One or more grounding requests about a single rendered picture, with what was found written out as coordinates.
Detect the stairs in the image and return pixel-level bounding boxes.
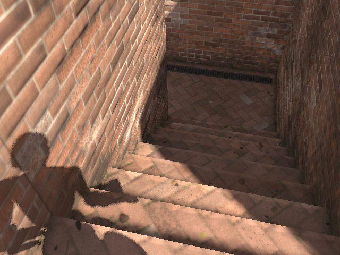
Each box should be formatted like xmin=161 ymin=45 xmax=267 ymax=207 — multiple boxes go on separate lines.
xmin=71 ymin=116 xmax=340 ymax=255

